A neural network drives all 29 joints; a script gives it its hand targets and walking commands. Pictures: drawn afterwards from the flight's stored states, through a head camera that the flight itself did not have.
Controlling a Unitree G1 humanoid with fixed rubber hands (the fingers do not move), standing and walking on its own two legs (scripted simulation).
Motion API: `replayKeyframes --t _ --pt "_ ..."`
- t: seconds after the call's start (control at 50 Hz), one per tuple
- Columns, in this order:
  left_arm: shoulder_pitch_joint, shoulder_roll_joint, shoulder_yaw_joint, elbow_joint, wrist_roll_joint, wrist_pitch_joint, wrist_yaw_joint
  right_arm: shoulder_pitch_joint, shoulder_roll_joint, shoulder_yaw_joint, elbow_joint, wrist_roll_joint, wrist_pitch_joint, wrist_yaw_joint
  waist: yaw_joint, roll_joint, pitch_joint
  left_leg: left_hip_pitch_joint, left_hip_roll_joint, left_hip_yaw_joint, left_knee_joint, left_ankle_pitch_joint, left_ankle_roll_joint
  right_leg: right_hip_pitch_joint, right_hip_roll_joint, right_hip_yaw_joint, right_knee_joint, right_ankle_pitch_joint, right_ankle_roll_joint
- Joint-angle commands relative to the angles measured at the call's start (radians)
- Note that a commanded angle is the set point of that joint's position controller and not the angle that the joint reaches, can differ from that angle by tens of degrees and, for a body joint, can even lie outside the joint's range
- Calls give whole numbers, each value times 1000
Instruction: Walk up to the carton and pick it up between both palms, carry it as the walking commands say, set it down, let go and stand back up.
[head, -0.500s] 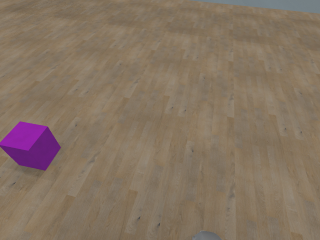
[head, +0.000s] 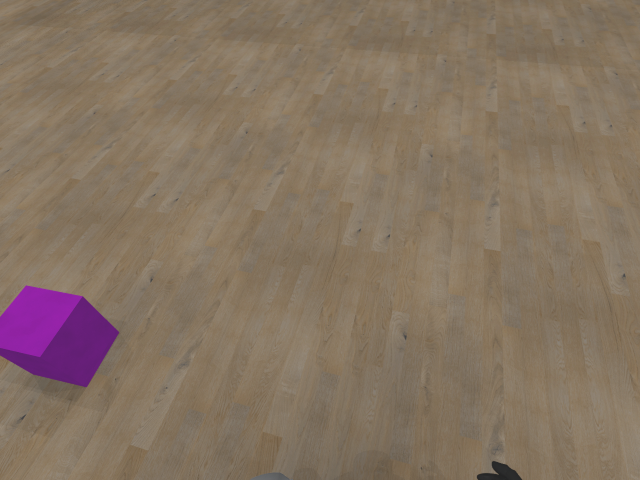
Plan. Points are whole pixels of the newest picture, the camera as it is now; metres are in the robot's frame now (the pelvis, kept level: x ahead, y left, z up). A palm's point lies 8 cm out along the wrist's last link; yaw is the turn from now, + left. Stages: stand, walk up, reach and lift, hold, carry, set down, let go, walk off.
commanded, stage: walk up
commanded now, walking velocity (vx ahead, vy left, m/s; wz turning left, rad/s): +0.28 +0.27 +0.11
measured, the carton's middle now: (56, 337) +0.64 +0.91 -0.64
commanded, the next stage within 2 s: none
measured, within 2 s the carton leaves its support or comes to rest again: neither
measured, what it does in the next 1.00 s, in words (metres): walks ahead: left foot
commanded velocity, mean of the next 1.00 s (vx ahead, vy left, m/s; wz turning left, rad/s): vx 0.11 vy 0.05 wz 0.35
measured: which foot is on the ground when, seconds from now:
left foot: up 0.00-0.24, down 0.26-1.00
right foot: down 0.00-0.26, up 0.28-1.00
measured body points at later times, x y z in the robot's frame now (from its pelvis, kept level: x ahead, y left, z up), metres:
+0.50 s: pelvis +0.15 +0.13 +0.00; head +0.21 +0.16 +0.45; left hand +0.27 +0.37 -0.16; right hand +0.13 -0.12 -0.13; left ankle +0.18 +0.17 -0.73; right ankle +0.15 -0.05 -0.65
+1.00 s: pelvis +0.17 +0.07 +0.01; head +0.23 +0.10 +0.45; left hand +0.27 +0.34 -0.14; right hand +0.23 -0.16 -0.14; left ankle +0.18 +0.17 -0.73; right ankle +0.21 -0.09 -0.69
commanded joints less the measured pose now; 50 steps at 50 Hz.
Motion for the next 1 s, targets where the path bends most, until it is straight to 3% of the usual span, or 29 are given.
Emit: replayKeyframes --t 0.0,0.02,0.04,0.06,0.08,0.1,0.12,0.14,0.16,0.18,0.2,0.22,0.24,0.26,0.28,0.3,0.32,0.34,0.36,0.4,0.46,0.5,0.58,0.62,0.68,0.74,0.8,0.88,0.98 --pt "137 232 55 14 19 -8 59 -37 -100 -67 -133 -19 44 31 47 -76 59 -221 70 -170 34 152 -40 141 -441 355 -303 578 -174" --pt "46 203 47 -30 14 0 59 -11 -93 -58 -129 -2 51 30 1 -129 77 -144 66 -174 -34 181 -39 68 -386 240 -265 756 -147" --pt "-55 167 50 -51 22 -6 43 38 -58 -37 -106 12 34 30 -36 -211 17 -18 59 -148 -196 195 -14 58 -268 83 -247 611 -77" --pt "-28 149 55 -37 29 -15 21 43 -39 -19 -76 17 20 37 -8 -306 -73 56 39 -76 -268 246 5 85 -195 30 -303 206 -52" --pt "-6 180 53 -23 35 -8 8 2 -44 -23 -78 16 23 49 8 -337 -63 102 23 -19 -251 237 -5 8 -204 66 -379 -124 -59" --pt "-19 225 60 -34 45 5 3 -19 -63 -29 -107 2 33 55 1 -286 -29 140 15 -12 -273 191 -19 -62 -234 157 -403 -245 -68" --pt "0 260 65 -30 44 21 18 -52 -89 -38 -133 -11 37 62 -1 -169 51 87 21 -63 -305 189 -27 -74 -298 270 -406 -253 -83" --pt "-14 263 69 -35 40 30 27 -46 -80 -33 -143 -12 36 62 -8 -155 100 55 44 -88 -373 203 -24 -48 -323 260 -372 -209 -74" --pt "-55 239 68 -47 35 28 23 31 -72 -30 -107 -10 24 56 -37 -172 67 122 37 -66 -431 237 0 -32 -287 159 -306 -170 -42" --pt "-73 220 67 -49 34 31 20 121 -92 -38 -71 -10 15 51 -69 -171 15 213 4 -44 -441 209 17 -20 -254 115 -190 -142 -22" --pt "-54 181 53 -54 26 30 8 213 -117 -47 -31 -6 4 39 -101 -79 -60 363 -10 -46 -465 185 38 -67 -185 47 -4 -135 -7" --pt "-64 107 39 -55 20 26 -6 331 -226 -73 18 -19 -14 23 -137 210 -85 461 204 -379 -687 103 96 -225 -36 -56 410 -267 44" --pt "-63 95 32 -85 30 33 -9 374 -310 -88 20 -19 -17 14 -129 340 -89 463 334 -669 -852 13 139 -351 21 87 607 -365 43" --pt "-101 116 36 -88 36 41 0 288 -307 -91 -16 -25 -7 16 -125 367 -60 440 277 -590 -846 46 159 -390 -17 142 694 -321 21" --pt "-118 119 34 -113 27 49 19 245 -282 -90 -61 -7 8 9 -122 340 -21 435 228 -547 -728 599 179 -419 10 146 702 -305 27" --pt "-141 78 21 -166 16 51 20 192 -203 -44 -111 26 -1 -1 -57 134 -11 369 226 -463 -591 1384 145 -309 -2 153 655 -304 57" --pt "-122 106 48 -102 12 51 12 256 -188 -53 -36 24 -29 -13 -41 60 -97 471 218 -440 -579 1535 89 -298 6 170 611 -218 77" --pt "-93 99 48 -70 5 62 10 288 -197 -59 -18 26 -36 -22 -31 58 -129 510 230 -444 -561 1550 27 -310 6 205 579 -186 88" --pt "-86 100 49 -63 -3 77 9 278 -197 -64 -8 36 -31 -28 -20 82 -143 515 231 -439 -561 1583 -6 -308 1 215 556 -178 97" --pt "-119 97 50 -55 6 98 12 265 -175 -60 -4 24 -16 -37 -14 150 -158 502 193 -431 -583 1456 -14 -299 7 222 531 -121 103" --pt "-198 111 56 -54 12 117 17 260 -159 -62 7 24 -3 -43 -14 114 -125 441 175 -445 -643 1194 3 -313 22 212 523 -73 101" --pt "-234 124 64 -43 16 128 19 276 -163 -66 26 26 3 -45 -20 93 -99 436 166 -460 -684 1022 -22 -339 29 215 530 -39 106" --pt "-265 137 59 -20 20 143 21 236 -177 -66 23 16 16 -43 -18 75 -16 305 155 -481 -792 509 -12 -334 30 214 548 4 106" --pt "-288 146 60 -29 22 145 23 224 -187 -69 19 14 21 -40 -23 65 20 277 156 -495 -818 410 7 -346 34 209 540 -2 112" --pt "-304 141 59 -33 20 141 26 234 -190 -70 10 16 25 -42 -42 68 -24 347 160 -537 -804 403 32 -359 33 217 510 -15 112" --pt "-305 136 54 -41 15 133 31 245 -198 -75 14 17 23 -42 -48 69 -57 405 161 -564 -769 497 48 -374 35 230 465 -39 112" --pt "-345 129 47 -64 15 125 33 258 -207 -84 21 15 25 -43 -63 75 -63 451 175 -580 -748 590 106 -391 39 227 394 -83 109" --pt "-308 121 37 -69 6 111 35 213 -218 -92 5 8 27 -34 -56 127 -100 417 160 -590 -746 518 149 -282 49 222 289 -93 96" --pt "-262 116 33 -70 -7 99 37 159 -233 -101 -13 -3 39 -23 -45 158 -92 266 122 -558 -731 510 142 -105 65 179 141 -125 75"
